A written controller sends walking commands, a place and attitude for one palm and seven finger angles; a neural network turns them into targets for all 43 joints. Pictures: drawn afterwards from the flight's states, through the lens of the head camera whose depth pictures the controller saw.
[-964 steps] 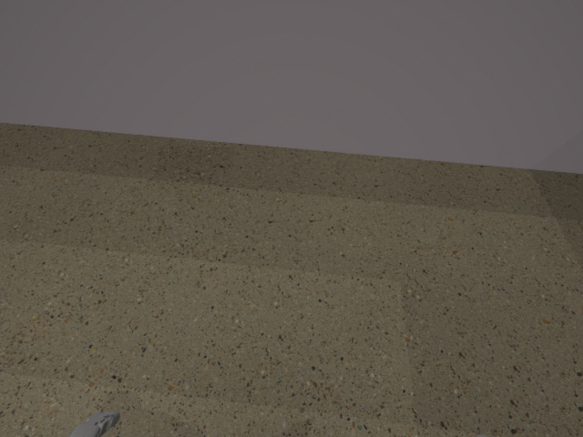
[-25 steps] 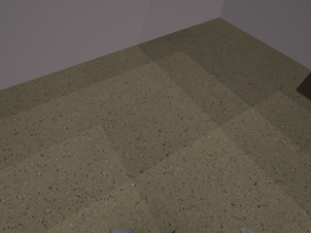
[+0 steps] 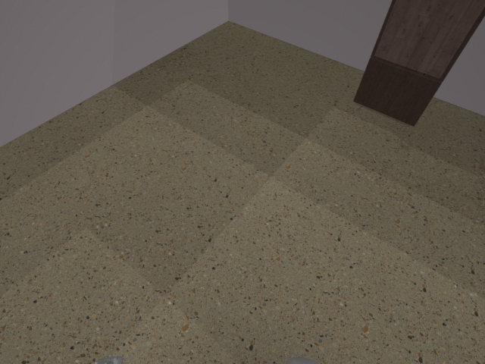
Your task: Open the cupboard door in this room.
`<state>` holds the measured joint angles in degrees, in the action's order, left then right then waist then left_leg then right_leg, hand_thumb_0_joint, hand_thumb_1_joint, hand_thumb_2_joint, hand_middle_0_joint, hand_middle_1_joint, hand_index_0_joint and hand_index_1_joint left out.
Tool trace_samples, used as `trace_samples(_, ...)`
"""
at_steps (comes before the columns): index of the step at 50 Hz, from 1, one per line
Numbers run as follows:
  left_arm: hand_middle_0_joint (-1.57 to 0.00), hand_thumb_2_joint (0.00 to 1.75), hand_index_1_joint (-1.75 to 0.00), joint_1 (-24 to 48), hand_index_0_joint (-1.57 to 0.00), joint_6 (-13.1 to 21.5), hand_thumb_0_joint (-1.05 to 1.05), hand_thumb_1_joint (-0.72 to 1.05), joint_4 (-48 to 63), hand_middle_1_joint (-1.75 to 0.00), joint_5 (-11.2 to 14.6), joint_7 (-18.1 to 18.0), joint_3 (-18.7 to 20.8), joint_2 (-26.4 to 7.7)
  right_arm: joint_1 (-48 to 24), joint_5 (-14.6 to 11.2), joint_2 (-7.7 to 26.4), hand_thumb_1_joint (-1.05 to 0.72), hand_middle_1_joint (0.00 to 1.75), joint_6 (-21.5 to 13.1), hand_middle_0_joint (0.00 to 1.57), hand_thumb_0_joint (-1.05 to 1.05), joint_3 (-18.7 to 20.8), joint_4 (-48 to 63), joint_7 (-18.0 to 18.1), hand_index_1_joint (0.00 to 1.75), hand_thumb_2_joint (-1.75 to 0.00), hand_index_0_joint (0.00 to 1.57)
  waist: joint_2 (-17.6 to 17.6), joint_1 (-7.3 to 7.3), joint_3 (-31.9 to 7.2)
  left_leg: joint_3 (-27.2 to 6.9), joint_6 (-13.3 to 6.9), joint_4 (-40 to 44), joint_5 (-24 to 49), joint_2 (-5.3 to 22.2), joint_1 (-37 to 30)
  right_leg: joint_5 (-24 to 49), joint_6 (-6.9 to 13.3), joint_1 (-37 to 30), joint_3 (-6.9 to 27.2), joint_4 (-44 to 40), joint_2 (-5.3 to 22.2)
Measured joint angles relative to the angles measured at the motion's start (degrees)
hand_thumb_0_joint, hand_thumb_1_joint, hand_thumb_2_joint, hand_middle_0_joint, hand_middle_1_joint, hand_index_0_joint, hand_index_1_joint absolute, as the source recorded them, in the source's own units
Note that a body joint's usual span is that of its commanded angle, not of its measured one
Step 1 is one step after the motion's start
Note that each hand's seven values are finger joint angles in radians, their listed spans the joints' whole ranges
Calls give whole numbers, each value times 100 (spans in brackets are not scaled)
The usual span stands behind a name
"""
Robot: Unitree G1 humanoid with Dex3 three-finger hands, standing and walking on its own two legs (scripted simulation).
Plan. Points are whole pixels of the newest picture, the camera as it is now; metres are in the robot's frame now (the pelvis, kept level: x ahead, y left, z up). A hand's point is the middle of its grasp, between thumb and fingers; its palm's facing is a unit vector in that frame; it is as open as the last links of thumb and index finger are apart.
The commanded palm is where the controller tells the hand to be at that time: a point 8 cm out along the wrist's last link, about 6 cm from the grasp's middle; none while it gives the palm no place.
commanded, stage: turn or walk to find it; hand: left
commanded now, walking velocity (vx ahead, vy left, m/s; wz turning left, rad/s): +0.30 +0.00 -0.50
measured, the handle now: out of the picture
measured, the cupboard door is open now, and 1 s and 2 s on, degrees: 0 0 0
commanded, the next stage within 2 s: stand and wait in 1.56 s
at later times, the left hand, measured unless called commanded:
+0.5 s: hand out of the picture +0.08 +0.13 -0.15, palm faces -0.11 -0.97 -0.23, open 7.4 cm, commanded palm none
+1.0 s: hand (201, 211) +0.47 +0.12 -0.16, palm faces -0.34 -0.92 -0.20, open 7.4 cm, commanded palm none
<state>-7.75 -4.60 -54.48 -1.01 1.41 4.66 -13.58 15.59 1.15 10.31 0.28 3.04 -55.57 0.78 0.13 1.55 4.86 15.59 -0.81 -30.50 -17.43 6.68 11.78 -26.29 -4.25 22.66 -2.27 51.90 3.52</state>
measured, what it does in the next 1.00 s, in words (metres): walks ahead, turning right: right foot, then left foot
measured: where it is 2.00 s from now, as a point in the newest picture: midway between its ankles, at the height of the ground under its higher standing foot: (289, 258)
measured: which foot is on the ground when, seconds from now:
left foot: down 0.00-0.08, up 0.10-0.66, down 0.68-1.00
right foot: up 0.00-0.06, down 0.08-0.68, up 0.70-1.00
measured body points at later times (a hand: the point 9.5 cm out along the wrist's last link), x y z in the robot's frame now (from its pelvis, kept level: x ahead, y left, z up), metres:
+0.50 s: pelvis +0.09 -0.05 +0.01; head +0.11 -0.08 +0.46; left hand +0.09 +0.18 -0.13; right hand +0.12 -0.32 -0.14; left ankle +0.19 +0.10 -0.67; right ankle -0.01 -0.12 -0.74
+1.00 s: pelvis +0.31 -0.03 +0.00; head +0.32 -0.02 +0.45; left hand +0.49 +0.17 -0.14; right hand +0.19 -0.25 -0.14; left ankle +0.29 +0.05 -0.74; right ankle +0.30 -0.19 -0.63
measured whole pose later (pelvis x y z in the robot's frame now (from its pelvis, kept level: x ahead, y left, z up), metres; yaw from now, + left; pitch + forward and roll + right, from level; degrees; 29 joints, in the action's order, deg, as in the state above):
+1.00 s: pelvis +0.31 -0.03 +0.00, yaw -24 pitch -1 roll +0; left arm -9.4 -0.1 -56.8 -1.7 1.0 5.1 -12.9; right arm 21.0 0.7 10.8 -4.6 3.0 -60.4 1.1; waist 2.2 0.4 1.2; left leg 14.3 -2.8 -22.7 -17.5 0.9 4.5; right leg -8.2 -1.2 38.6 0.0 69.0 5.7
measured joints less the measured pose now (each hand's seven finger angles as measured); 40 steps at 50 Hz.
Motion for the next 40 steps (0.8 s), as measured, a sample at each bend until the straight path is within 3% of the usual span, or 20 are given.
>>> trace_samples(3, -20, 90, -30, 136, -19, 85, 1, 91, 95, -30, 9, 18, -63, 106, 112, 17, 146, -91, 30, 38, 20, 0, 59, -101, -29, 30, -90, 20, -147, 90, -12, 173, 140, -330, -157, 183, 106, 159, 145, -406, -196, -973, -66)
trace_samples(5, -20, 90, -30, 157, -20, 225, 1, 91, 153, -30, -14, 28, -108, 172, 228, -8, 266, -91, 30, 93, 20, 0, 84, -173, -50, 30, -90, 20, -290, 98, -78, 146, 260, -910, -611, 367, 314, 678, 328, -668, -298, -1591, -180)
trace_samples(7, -20, 90, -30, 132, -20, 335, 1, 91, 169, -30, 16, -5, -184, 274, 248, -2, 369, -91, 30, 264, 20, 0, 93, -267, -64, 30, -90, 20, -433, 128, -99, -451, 345, -1965, -1288, 279, 753, 635, 588, -684, -338, -1458, -304)
trace_samples(8, -20, 90, -30, 61, -20, 365, 1, 91, 182, -30, 31, -26, -203, 317, 243, 1, 395, -91, 30, 342, 20, 0, 94, -295, -86, 30, -90, 20, -434, 111, -137, -672, 351, -2455, -1278, 182, 977, 606, 669, -754, -316, -1529, -330)
trace_samples(12, -21, 90, -30, -378, -20, 494, 1, 91, 65, -30, 55, -74, -226, 399, 64, 57, 428, -91, 30, 309, 19, 1, 118, -237, -199, 30, -90, 20, -276, -14, -247, -1049, 423, -3349, -352, 9, 1649, 898, 762, -1145, -1, -2262, -399)
trace_samples(16, -21, 90, -30, -781, -20, 600, 1, 92, -177, -30, 60, -62, -230, 403, -110, 70, 452, -91, 30, 130, 19, 1, 145, -24, -235, 30, -90, 20, -259, -29, -279, -1302, 555, -3260, 421, 64, 2058, 1137, 809, -1513, 175, -2897, -499)
trace_samples(20, -21, 90, -30, -1139, -20, 711, 1, 92, -354, -30, 44, -62, -235, 424, -272, 66, 469, -91, 30, 87, 19, 0, 151, 47, -234, 30, -90, 20, -295, -146, -289, -1461, 628, -3046, 734, 96, 2269, 1134, 831, -1784, 281, -3203, -610)
trace_samples(25, -21, 90, -30, -1522, -20, 782, 1, 91, -565, -30, 6, -102, -254, 494, -552, 55, 449, -91, 30, 78, 19, 0, 108, 87, -239, 30, -90, 20, -314, -335, -275, -1432, 633, -2541, 735, 63, 2313, 952, 799, -2068, 428, -3376, -690)
trace_samples(30, -21, 90, -30, -1789, -20, 781, 1, 91, -762, -30, -29, -167, -277, 536, -961, 17, 317, -91, 30, 0, 19, 1, 2, 183, -246, 30, -90, 20, -215, -546, -180, -1244, 501, -1558, 419, -104, 2019, 591, 659, -2363, 646, -3350, -644)
trace_samples(32, -21, 90, -30, -1875, -20, 763, 1, 91, -839, -30, -29, -186, -272, 524, -1128, -4, 226, -91, 30, -75, 19, 1, -59, 246, -241, 30, -90, 20, -119, -615, -144, -1152, 404, -984, 332, -230, 1748, 340, 573, -2443, 762, -3181, -587)
trace_samples(34, -21, 90, -30, -1961, -20, 736, 1, 91, -931, -30, 4, -180, -253, 508, -1237, -2, 137, -91, 30, -240, 19, 1, -132, 336, -211, 30, -90, 20, -28, -603, -123, -1036, 257, -328, 746, -347, 1326, -69, 513, -2317, 877, -2493, -550)
trace_samples(37, -21, 90, -30, -1743, -20, 620, 1, 91, -1046, -30, 63, -145, -221, 443, -1268, 19, -20, -91, 30, -440, 20, 0, -217, 390, -171, 30, -90, 20, 126, -584, 4, -713, -130, -813, 301, -333, 1113, -299, 560, -1268, 736, 192, -486)
trace_samples(40, -21, 90, -30, -1403, -20, 546, 1, 91, -977, -30, 4, -83, -163, 347, -957, 14, -117, -91, 30, -464, 20, 0, -228, 312, -133, 30, -90, 20, 98, -435, -65, -519, -182, -516, 69, -308, 574, 147, 533, -261, 294, 1714, -285)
